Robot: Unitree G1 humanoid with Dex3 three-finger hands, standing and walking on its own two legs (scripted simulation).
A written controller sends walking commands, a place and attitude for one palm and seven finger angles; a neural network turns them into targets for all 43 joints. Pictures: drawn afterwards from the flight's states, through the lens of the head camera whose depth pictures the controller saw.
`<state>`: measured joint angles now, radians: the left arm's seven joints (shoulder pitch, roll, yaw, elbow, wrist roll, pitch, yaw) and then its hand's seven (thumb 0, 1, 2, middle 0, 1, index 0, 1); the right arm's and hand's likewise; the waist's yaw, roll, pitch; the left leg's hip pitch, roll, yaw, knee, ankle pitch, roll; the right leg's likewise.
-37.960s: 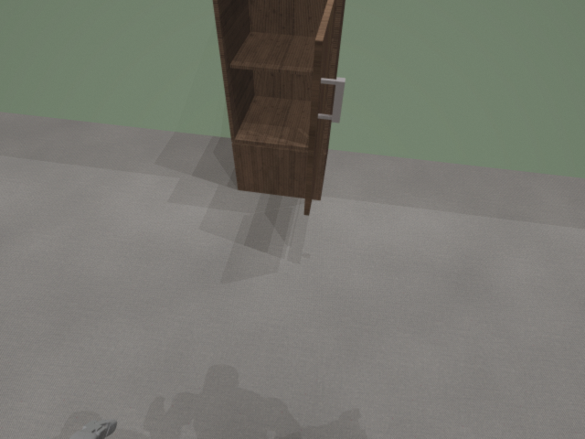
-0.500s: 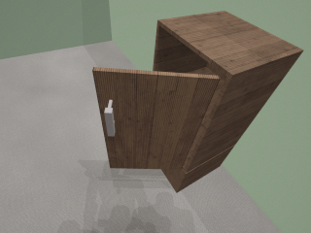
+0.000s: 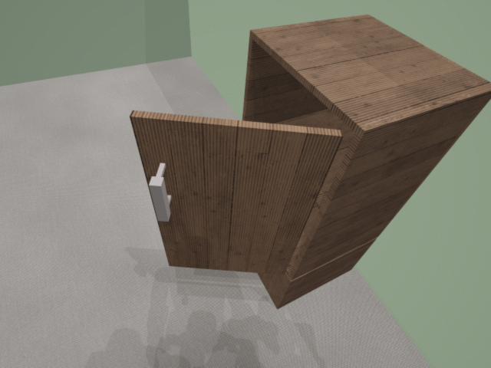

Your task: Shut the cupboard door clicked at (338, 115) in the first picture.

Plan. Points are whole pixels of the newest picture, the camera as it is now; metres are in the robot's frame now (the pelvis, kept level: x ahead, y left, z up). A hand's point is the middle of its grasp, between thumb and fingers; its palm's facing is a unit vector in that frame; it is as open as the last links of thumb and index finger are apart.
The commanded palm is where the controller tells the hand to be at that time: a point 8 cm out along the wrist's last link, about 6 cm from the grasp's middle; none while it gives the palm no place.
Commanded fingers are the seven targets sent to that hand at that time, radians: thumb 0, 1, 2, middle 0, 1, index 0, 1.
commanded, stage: come to a stop and stand still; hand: left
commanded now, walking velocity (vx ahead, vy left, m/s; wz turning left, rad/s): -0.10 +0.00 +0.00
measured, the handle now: (163, 192) +0.44 +0.21 -0.03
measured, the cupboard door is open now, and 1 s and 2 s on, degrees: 60 60 60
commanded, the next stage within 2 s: look again from close up in 0.86 s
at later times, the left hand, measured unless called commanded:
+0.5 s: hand out of the picture +0.03 +0.21 -0.18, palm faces +0.02 -0.97 -0.23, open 7.4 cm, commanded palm none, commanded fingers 0.00 0.90 0.90 -0.20 -0.30 -0.20 -0.30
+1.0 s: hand out of the picture -0.02 +0.21 -0.18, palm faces -0.02 -0.99 -0.16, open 7.3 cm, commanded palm none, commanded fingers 0.00 0.90 0.90 -0.20 -0.30 -0.20 -0.30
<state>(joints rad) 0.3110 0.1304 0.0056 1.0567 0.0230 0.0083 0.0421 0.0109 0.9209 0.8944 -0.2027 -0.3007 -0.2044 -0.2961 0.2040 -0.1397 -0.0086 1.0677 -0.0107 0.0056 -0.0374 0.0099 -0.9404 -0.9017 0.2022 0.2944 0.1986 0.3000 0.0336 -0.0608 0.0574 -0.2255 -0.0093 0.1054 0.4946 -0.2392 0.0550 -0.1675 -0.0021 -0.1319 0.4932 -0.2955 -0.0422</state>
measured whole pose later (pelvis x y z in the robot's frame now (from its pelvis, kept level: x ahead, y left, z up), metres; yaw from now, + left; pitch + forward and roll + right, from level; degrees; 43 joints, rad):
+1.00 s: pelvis -0.02 +0.05 +0.00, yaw -2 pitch -1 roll -1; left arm 0.33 0.15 -0.01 1.02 0.03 0.00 0.04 0.00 0.91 0.89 -0.20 -0.30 -0.20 -0.30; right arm 0.24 -0.16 -0.01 1.08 -0.01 0.01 -0.01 0.01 -0.92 -0.90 0.20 0.29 0.20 0.30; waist 0.00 -0.02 0.05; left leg -0.25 -0.05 0.16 0.45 -0.20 0.12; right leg -0.22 -0.04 -0.08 0.47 -0.24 0.01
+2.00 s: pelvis -0.02 +0.05 -0.10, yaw +4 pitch +11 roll -1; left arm 0.48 0.20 0.05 0.08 -0.22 -0.47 -0.24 0.01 0.91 0.89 -0.42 -0.53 -0.42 -0.53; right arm 0.19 -0.31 -0.07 0.45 0.02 -0.22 0.03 0.01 -0.91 -0.90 0.20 0.29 0.20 0.30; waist 0.00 -0.05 -0.16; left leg -0.89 -0.07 0.11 1.22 -0.54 0.12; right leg -0.91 0.01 -0.05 1.22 -0.50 -0.03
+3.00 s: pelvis +0.02 +0.01 -0.09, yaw +5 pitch +15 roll -2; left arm 0.42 0.27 0.13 -0.06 -0.29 -0.40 -0.29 0.01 0.90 0.90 -1.27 -1.47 -1.27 -1.46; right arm 0.24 -0.24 0.04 0.45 0.02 -0.15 -0.03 0.01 -0.90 -0.90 0.21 0.30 0.20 0.30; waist 0.01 0.03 -0.16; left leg -0.88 -0.04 0.02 1.16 -0.55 0.07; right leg -0.86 0.05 -0.13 1.10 -0.51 -0.09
